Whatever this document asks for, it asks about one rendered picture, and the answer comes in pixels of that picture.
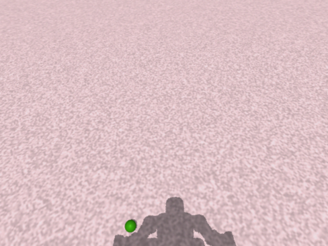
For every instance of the ball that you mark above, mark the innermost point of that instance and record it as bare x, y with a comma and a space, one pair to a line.
130, 226

